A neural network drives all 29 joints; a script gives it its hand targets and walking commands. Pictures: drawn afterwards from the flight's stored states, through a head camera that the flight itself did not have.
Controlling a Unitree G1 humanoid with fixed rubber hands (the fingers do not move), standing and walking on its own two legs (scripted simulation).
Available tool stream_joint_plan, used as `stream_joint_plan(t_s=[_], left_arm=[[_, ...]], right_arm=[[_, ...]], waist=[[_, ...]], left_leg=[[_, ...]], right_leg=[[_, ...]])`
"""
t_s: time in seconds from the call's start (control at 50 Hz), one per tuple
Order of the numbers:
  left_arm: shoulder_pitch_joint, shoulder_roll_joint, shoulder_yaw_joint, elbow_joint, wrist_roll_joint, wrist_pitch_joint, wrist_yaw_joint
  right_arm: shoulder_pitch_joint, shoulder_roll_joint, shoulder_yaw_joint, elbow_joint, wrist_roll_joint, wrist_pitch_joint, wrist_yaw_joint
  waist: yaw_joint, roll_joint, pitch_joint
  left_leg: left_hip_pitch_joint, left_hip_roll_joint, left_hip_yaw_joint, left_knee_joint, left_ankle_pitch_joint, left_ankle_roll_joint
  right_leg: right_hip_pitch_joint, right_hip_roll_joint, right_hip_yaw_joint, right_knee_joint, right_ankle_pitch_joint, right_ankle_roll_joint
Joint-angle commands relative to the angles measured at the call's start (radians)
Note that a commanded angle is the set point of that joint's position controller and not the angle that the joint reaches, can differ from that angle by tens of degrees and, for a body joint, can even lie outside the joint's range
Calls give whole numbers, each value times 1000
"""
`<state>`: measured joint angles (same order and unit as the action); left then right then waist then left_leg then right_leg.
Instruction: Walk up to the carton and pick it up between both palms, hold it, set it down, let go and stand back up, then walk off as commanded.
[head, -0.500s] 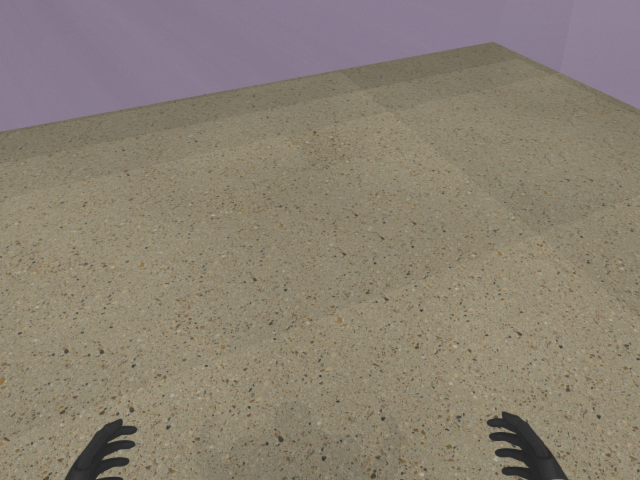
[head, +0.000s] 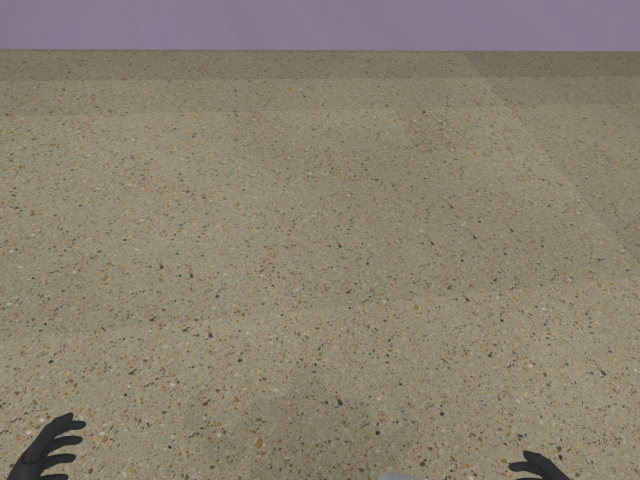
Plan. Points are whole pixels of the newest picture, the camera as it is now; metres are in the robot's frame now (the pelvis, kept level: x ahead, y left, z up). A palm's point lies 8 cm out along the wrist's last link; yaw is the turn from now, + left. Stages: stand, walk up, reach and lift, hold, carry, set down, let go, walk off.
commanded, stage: walk up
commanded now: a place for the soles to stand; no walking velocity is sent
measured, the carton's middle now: out of the picture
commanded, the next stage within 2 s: none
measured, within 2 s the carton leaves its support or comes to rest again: neither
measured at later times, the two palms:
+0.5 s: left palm out of the picture -0.05 +0.53 -0.05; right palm out of the picture +0.12 -0.11 -0.07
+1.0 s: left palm out of the picture -0.24 +0.57 +0.00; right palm (251, 472) +0.16 +0.08 -0.10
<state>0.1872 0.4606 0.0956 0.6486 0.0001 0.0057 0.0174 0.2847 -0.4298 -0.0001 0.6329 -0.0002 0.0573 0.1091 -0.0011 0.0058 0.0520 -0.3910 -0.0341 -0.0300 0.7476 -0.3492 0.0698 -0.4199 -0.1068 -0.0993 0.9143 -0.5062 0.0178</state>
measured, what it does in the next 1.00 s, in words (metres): steps to the left, turning left: right foot, then left foot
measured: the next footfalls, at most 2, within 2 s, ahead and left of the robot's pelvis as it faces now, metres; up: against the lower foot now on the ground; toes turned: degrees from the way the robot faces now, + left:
right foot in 0.20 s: +0.08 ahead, -0.04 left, +0.00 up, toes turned +4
left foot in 0.50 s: -0.08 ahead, +0.33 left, +0.00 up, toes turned +18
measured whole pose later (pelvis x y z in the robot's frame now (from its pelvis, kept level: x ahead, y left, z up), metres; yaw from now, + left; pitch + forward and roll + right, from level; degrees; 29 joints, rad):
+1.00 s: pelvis -0.12 +0.22 +0.01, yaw +41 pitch -4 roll +2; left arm 0.21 0.46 0.10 0.71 0.00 -0.05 0.05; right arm 0.24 -0.44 0.00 0.62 0.00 0.07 0.13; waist -0.03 0.09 0.04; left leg -0.39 -0.16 -0.15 0.88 -0.30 0.00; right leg -0.23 -0.01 -0.17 0.61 -0.33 -0.11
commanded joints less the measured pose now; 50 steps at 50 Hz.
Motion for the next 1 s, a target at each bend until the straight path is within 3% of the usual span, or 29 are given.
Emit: stream_joint_plan(t_s=[0.0, 0.06, 0.08, 0.1, 0.12, 0.14, 0.18, 0.22, 0.26, 0.32, 0.34, 0.38, 0.4, 0.42, 0.44, 0.46, 0.48, 0.52, 0.58, 0.66, 0.72, 0.76, 0.78, 0.8, 0.82, 0.86, 0.9, 0.92, 0.98], left_arm=[[3, 202, 39, -6, -24, -4, 32], [327, 200, 66, 70, -22, -8, 44], [537, 250, 83, 123, -22, -13, 56], [662, 289, 114, 142, -27, -9, 72], [518, 309, 114, 107, -29, -5, 77], [188, 268, 100, 26, 6, -8, 86], [-102, 254, 81, -46, 22, -26, 87], [-353, 299, 94, -94, 23, -38, 72], [-289, 272, 93, -46, 27, -61, 54], [-222, 305, 114, -20, 44, -53, 41], [-149, 294, 119, -3, 51, -55, 30], [-120, 316, 122, 14, 56, -54, 15], [-120, 316, 112, 24, 53, -43, 6], [-90, 262, 92, 38, 50, -28, -3], [-31, 200, 76, 51, 28, -17, -13], [5, 157, 60, 34, 30, -14, -13], [-44, 144, 58, 2, 13, -14, -4], [-129, 211, 53, -24, 3, -36, 5], [-24, 210, 49, 47, -12, -43, 14], [60, 162, 53, 43, -7, -60, 31], [77, 200, 49, 58, -13, -68, 42], [109, 154, 43, 68, -15, -76, 54], [199, 181, 56, 110, -18, -77, 57], [226, 229, 69, 109, -4, -79, 66], [199, 270, 80, 75, 15, -81, 70], [23, 257, 72, 22, 24, -72, 59], [-79, 237, 74, -9, 41, -83, 48], [-80, 241, 69, 1, 44, -92, 47], [-28, 224, 68, 42, 33, -92, 36]], right_arm=[[3, -252, -155, -120, -63, -15, -40], [-144, -209, -160, -183, -61, -4, -36], [-299, -248, -180, -256, -62, 4, -26], [-414, -210, -171, -312, -59, -3, -17], [-363, -149, -141, -279, -50, -9, -18], [-143, -109, -111, -216, -79, -6, -16], [90, -186, -130, -86, -82, 20, 2], [226, -264, -157, -12, -75, 38, 34], [99, -271, -145, -32, -66, 46, 39], [92, -241, -130, -28, -52, 34, 46], [53, -210, -119, -33, -46, 22, 47], [62, -195, -128, -47, -47, 7, 35], [111, -203, -140, -15, -51, -3, 24], [158, -219, -151, 30, -78, -7, 0], [144, -237, -157, -1, -88, -12, -9], [164, -307, -179, -2, -95, -9, -17], [122, -337, -178, -27, -96, -7, -19], [3, -350, -172, -83, -64, -8, 0], [-32, -261, -141, -120, -68, -9, -11], [19, -190, -134, -158, -63, -21, 4], [22, -191, -135, -172, -65, -18, 12], [-46, -170, -116, -172, -52, -16, 13], [-121, -147, -109, -195, -44, -18, 21], [-109, -92, -94, -179, -51, -18, 20], [-60, -93, -99, -132, -63, -10, 14], [78, -176, -123, -66, -73, 4, 17], [72, -225, -128, -39, -81, 6, 32], [19, -239, -131, -51, -82, 2, 39], [21, -220, -129, -4, -61, -3, 52]], waist=[[-62, 196, -108], [79, 221, -208], [190, 277, -213], [294, 177, -241], [270, -263, -239], [82, -220, -285], [-107, -74, -196], [-210, -185, -98], [-149, -231, -16], [-143, -249, 26], [-92, -216, -4], [-94, -215, -40], [-118, -122, -85], [-139, 81, -48], [-112, 192, -20], [-98, 385, -44], [-95, 386, -19], [-93, 371, 30], [-40, 318, -37], [-14, 237, -225], [-25, 181, -193], [30, 167, -186], [100, 62, -215], [111, -110, -242], [98, -114, -259], [-1, -37, -184], [-55, -71, -42], [-34, -97, -9], [12, -193, 97]], left_leg=[[400, 69, -399, -454, 782, -154], [400, 9, -290, -366, 1020, -256], [142, -46, -198, -340, 1243, -435], [-5, -138, -94, -122, 1371, -473], [-240, -129, -101, 263, 610, -310], [-319, -25, -151, 343, -35, -191], [-109, 10, -122, 528, -30, -144], [33, 40, -123, 651, 30, -113], [-4, 108, -135, 602, 28, -95], [-89, 174, -132, 256, -23, -105], [-97, 165, -84, 87, -110, -91], [72, 183, -104, -192, -131, -32], [183, 114, -43, -323, -59, -18], [268, 8, -47, -343, 14, -13], [284, -5, -186, -382, 68, -4], [270, 120, -375, -368, 300, 1], [196, 143, -538, -477, 218, 62], [57, 159, -666, -604, 32, 143], [191, 72, -506, -465, 200, 98], [417, 93, -538, -399, 417, 118], [262, 101, -558, -421, 339, 80], [96, 36, -492, -375, 327, 21], [-28, -16, -398, -275, 304, -12], [-209, -88, -243, -84, 95, -49], [-348, -125, -203, 91, -51, -83], [-317, -20, -180, 201, -15, -104], [-323, 16, -142, 267, 27, -90], [-285, 32, -138, 288, 53, -106], [-228, 61, -114, 230, 169, -107]], right_leg=[[-204, 93, 65, 53, 66, -52], [48, 141, 64, -245, 80, -78], [370, 112, 14, -464, 15, -121], [592, 90, -12, -676, 81, -185], [639, -190, 278, -756, 281, -245], [534, -394, 403, -598, 374, -313], [127, -382, 304, -740, 244, -273], [-135, -371, 215, -815, 136, -230], [-154, -369, 210, -755, 101, -227], [38, -295, 38, -625, 140, -158], [156, -271, 15, -573, 155, -167], [146, -246, -29, -440, 171, -134], [123, -169, -120, -250, 160, -118], [-7, -72, -140, -41, 57, -72], [-162, -17, -120, 71, -52, -45], [-238, 38, -120, 185, -149, -18], [-276, 102, -83, 191, -205, -18], [-194, 113, 56, 114, -103, -31], [-186, 83, 101, 48, 18, -29], [-124, 147, 96, -157, 69, -22], [26, 156, 132, -271, 92, -50], [277, 131, 174, -552, 199, -51], [493, 76, 194, -714, 336, -59], [697, -122, 330, -694, 385, -55], [727, -302, 424, -642, 411, -61], [505, -347, 415, -714, 203, -84], [329, -306, 328, -771, 94, -107], [259, -299, 292, -788, 70, -115], [240, -174, 134, -764, 184, 16]])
